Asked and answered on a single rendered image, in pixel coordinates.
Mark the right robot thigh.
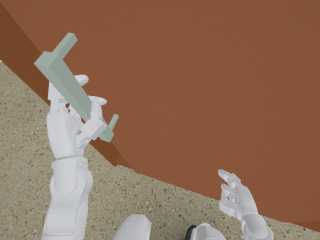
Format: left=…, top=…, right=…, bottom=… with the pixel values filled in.
left=190, top=225, right=226, bottom=240

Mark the right robot foot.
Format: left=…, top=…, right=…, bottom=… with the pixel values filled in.
left=185, top=225, right=197, bottom=240

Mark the robot right forearm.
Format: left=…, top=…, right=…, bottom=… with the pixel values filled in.
left=241, top=213, right=274, bottom=240

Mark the robot left forearm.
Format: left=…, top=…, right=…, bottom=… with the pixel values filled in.
left=41, top=155, right=93, bottom=240

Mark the right robot hand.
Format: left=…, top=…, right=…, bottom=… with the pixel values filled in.
left=218, top=169, right=258, bottom=222

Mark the left robot hand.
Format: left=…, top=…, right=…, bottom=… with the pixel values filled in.
left=46, top=74, right=107, bottom=159

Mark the handle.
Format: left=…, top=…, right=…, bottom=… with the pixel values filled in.
left=34, top=32, right=119, bottom=143

